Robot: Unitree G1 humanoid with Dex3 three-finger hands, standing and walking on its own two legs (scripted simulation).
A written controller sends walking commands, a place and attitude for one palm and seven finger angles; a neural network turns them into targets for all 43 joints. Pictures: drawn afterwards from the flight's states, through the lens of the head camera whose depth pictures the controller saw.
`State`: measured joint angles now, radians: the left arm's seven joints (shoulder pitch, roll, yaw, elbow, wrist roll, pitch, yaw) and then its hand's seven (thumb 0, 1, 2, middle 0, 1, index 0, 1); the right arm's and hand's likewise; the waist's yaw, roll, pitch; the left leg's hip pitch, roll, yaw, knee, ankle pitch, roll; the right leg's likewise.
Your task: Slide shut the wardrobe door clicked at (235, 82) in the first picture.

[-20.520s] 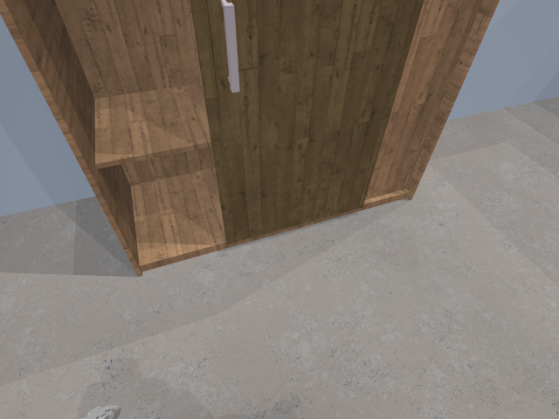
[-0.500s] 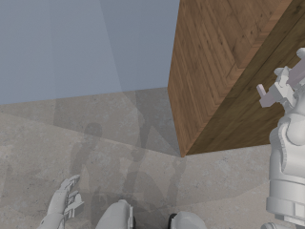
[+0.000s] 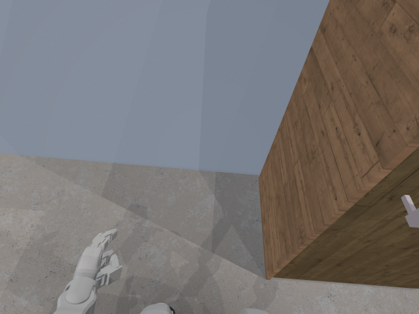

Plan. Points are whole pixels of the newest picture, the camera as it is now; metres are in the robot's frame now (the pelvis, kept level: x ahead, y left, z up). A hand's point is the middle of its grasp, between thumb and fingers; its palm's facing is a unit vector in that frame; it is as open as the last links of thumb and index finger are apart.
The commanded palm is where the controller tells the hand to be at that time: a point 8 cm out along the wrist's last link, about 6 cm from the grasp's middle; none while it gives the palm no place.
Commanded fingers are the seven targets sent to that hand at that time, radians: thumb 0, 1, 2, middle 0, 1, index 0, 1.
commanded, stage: stop walking and hold the door there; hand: right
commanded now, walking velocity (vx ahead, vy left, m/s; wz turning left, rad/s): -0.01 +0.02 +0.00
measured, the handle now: out of the picture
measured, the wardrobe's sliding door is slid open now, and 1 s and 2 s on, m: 0.00 0.00 0.00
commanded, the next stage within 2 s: none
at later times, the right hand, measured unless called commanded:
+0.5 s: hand out of the picture +0.28 -0.35 +0.13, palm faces +0.60 +0.75 -0.28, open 6.6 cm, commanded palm +0.23 -0.36 +0.12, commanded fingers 0.00 -0.90 -0.90 0.45 1.40 0.45 1.40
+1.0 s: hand out of the picture +0.28 -0.36 +0.12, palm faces +0.49 +0.82 -0.29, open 6.4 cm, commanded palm +0.23 -0.37 +0.12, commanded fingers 0.00 -0.90 -0.90 0.45 1.40 0.45 1.40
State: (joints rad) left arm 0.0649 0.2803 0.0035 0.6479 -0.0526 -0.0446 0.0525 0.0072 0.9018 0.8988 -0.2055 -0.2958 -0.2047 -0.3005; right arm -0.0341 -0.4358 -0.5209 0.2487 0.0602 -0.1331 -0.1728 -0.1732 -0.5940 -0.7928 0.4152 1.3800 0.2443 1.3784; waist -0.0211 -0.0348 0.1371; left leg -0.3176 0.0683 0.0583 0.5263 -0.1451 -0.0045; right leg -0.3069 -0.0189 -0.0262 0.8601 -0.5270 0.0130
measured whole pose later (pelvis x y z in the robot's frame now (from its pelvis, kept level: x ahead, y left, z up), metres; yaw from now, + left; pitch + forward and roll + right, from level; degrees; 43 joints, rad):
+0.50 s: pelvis -0.02 -0.02 +0.01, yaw +5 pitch -1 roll +1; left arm 0.27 0.24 -0.01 0.75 -0.04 -0.09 0.06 0.01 0.90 0.90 -0.21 -0.30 -0.21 -0.30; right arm -0.02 -0.43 -0.48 0.34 0.07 -0.13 -0.20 -0.13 -0.67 -0.78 0.39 1.32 0.19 1.34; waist -0.01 -0.05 -0.02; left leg -0.17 -0.03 0.04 0.44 -0.25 0.03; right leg -0.27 -0.08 -0.11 0.48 -0.19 0.00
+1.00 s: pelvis -0.05 -0.07 +0.00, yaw +4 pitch -1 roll +2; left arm 0.17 0.29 0.02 0.68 -0.04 -0.03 0.08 0.01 0.90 0.90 -0.21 -0.30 -0.20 -0.30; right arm -0.09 -0.38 -0.35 0.28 0.05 -0.19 -0.18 -0.16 -0.65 -0.82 0.44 1.39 0.23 1.37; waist -0.04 -0.07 0.04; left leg -0.24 0.03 0.03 0.49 -0.23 -0.04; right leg -0.34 -0.02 -0.13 0.53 -0.18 -0.04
